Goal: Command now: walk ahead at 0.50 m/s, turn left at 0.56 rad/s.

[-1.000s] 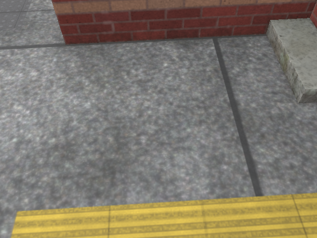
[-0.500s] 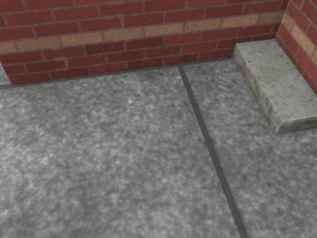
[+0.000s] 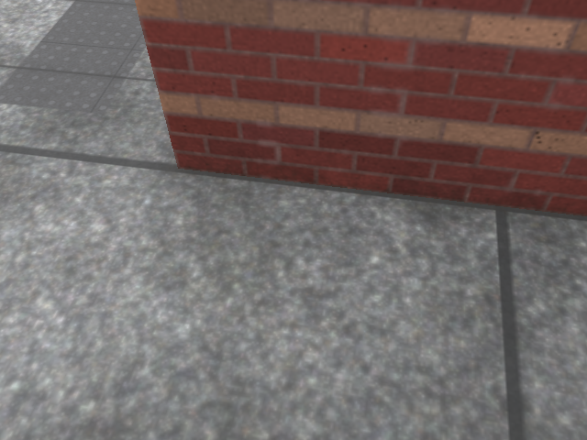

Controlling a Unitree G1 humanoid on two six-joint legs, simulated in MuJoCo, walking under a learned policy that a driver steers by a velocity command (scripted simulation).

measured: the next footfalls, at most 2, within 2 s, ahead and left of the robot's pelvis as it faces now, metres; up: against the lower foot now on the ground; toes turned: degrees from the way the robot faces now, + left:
left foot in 0.22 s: +0.28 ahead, +0.15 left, +0.00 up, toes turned +11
right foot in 0.68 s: +0.43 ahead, -0.04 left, +0.00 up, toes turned +14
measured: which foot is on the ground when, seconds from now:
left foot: up 0.00-0.20, down 0.22-1.00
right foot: down 0.00-0.24, up 0.26-0.66, down 0.68-1.00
